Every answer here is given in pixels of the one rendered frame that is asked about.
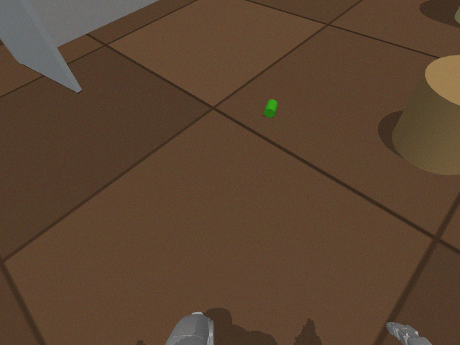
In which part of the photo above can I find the right robot hand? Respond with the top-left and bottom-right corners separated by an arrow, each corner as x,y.
386,322 -> 432,345

